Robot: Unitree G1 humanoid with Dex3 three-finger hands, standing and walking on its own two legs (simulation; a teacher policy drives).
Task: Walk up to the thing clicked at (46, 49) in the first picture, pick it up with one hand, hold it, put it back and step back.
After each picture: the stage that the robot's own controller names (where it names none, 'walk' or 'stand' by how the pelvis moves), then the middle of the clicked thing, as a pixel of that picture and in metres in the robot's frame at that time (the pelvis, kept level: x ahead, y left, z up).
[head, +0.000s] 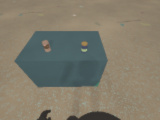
stand; (46, 46) +0.72 +0.53 -0.08
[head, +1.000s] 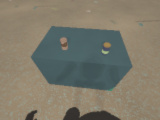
walk; (64, 43) +0.72 +0.29 -0.05
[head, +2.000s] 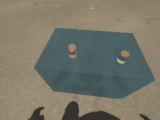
stand; (72, 51) +0.57 +0.19 -0.03
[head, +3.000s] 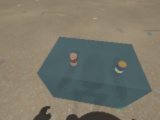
stand; (73, 59) +0.56 +0.19 -0.07
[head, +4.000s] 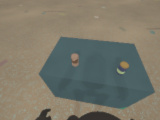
stand; (75, 60) +0.55 +0.18 -0.08
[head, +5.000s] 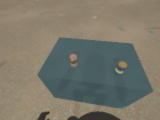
stand; (73, 60) +0.55 +0.19 -0.08
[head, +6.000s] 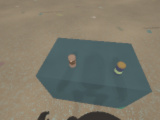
stand; (72, 61) +0.54 +0.20 -0.08
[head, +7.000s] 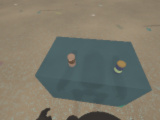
rise first; (71, 60) +0.54 +0.20 -0.08
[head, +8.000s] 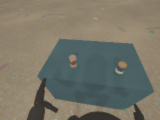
rise first; (73, 61) +0.54 +0.22 -0.08
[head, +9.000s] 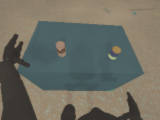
go down; (61, 49) +0.56 +0.21 -0.03
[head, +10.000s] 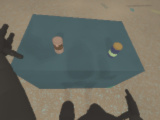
go down; (58, 45) +0.55 +0.21 +0.00
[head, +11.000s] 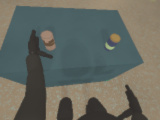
close in; (48, 41) +0.54 +0.23 +0.03
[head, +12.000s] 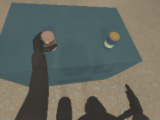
close; (49, 41) +0.53 +0.21 +0.03
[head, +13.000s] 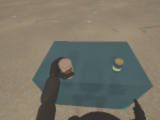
lift; (67, 69) +0.31 +0.15 +0.15
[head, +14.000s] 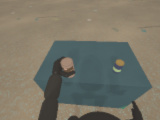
hold; (68, 68) +0.33 +0.16 +0.12
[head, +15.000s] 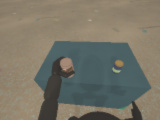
hold; (67, 68) +0.32 +0.16 +0.13
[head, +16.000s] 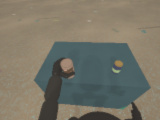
hold; (68, 68) +0.32 +0.16 +0.12
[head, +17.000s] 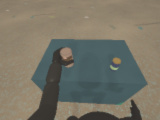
crouch; (67, 57) +0.40 +0.16 +0.13
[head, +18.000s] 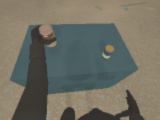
lower; (48, 36) +0.52 +0.22 +0.14
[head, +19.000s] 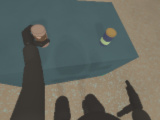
lower; (41, 36) +0.55 +0.22 +0.04
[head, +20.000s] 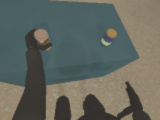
lower; (43, 40) +0.53 +0.21 +0.03
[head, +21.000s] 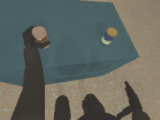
lower; (41, 38) +0.54 +0.22 +0.04
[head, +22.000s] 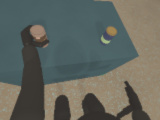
lower; (40, 37) +0.54 +0.22 +0.04
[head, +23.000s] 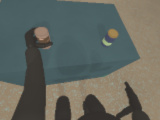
open; (43, 38) +0.54 +0.22 +0.04
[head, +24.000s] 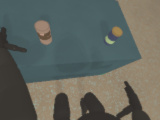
sink last; (44, 33) +0.54 +0.22 +0.04
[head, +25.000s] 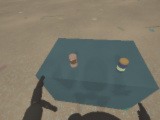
sink last; (73, 60) +0.53 +0.21 -0.03
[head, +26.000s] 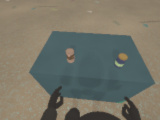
stand; (70, 55) +0.53 +0.20 -0.02
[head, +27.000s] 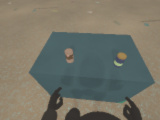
stand; (69, 55) +0.53 +0.21 -0.01
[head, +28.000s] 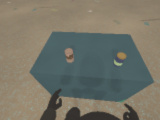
stand; (69, 55) +0.54 +0.21 -0.02
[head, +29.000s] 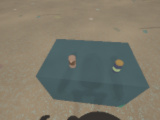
stand; (72, 61) +0.54 +0.20 -0.08
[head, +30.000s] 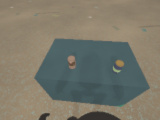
stand; (71, 62) +0.52 +0.20 -0.08
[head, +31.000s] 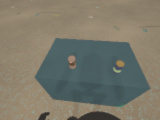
stand; (72, 62) +0.53 +0.19 -0.08
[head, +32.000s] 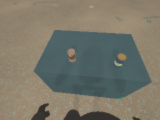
walk; (71, 55) +0.54 +0.20 -0.07
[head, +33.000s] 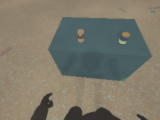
walk; (80, 35) +0.77 +0.16 -0.06
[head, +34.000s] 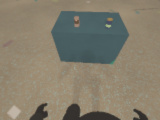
walk; (76, 21) +1.11 +0.28 -0.05
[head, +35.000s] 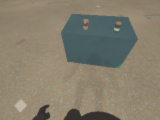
stand; (85, 24) +1.15 +0.16 -0.06
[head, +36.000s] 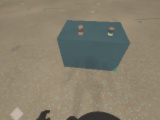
stand; (80, 30) +1.13 +0.19 -0.08
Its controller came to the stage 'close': yes
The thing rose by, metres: 0.22
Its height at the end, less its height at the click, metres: +0.00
